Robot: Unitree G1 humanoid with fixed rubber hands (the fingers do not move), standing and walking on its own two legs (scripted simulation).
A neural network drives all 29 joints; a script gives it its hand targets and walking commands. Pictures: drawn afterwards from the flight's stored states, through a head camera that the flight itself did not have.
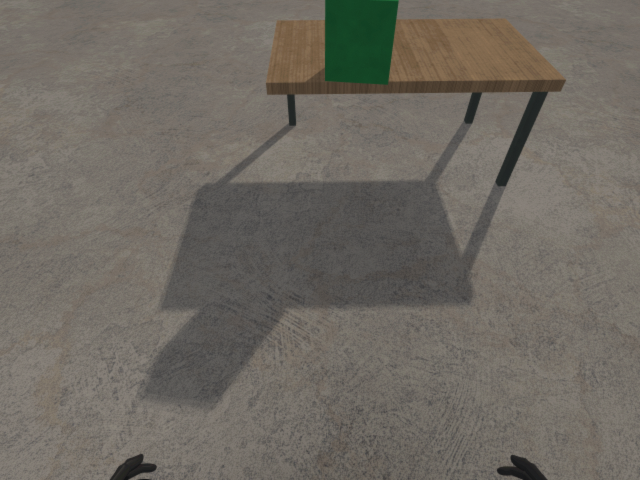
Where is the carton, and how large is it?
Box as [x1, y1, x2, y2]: [325, 0, 398, 84]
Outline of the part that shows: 325,0 325,80 387,84 398,0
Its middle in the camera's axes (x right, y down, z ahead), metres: +0.14 -0.77 +1.42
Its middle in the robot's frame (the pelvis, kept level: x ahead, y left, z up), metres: +1.58 -0.17 -0.06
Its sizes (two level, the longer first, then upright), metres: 0.243 0.162 0.280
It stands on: a table, 0.55 m high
